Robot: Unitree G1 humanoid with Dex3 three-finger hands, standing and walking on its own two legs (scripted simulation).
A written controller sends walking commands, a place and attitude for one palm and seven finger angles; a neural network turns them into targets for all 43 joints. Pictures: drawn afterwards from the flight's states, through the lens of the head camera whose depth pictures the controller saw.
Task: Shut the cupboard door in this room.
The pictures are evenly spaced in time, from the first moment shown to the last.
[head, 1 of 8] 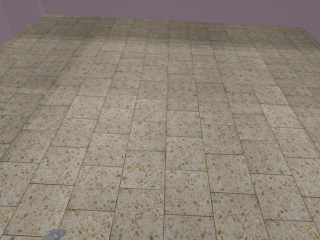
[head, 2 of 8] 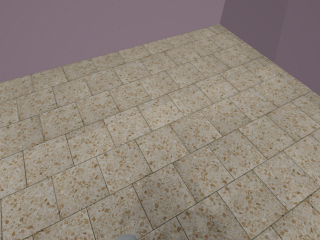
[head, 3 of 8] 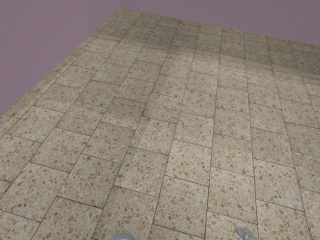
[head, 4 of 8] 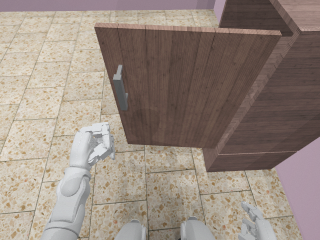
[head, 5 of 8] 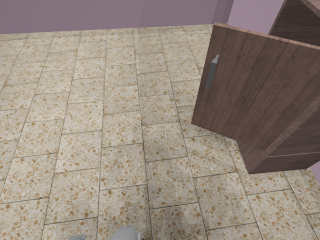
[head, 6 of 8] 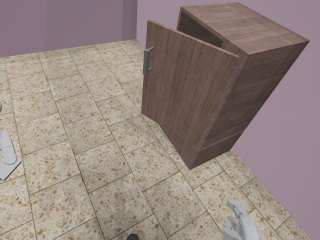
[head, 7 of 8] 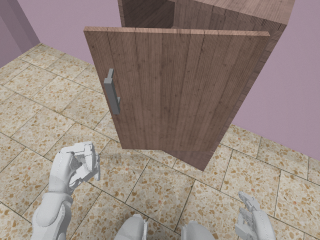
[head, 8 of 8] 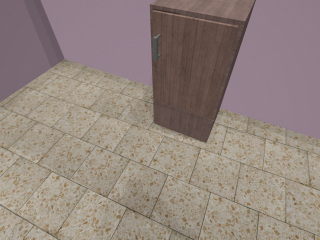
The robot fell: no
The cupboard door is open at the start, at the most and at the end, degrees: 84 84 0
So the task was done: yes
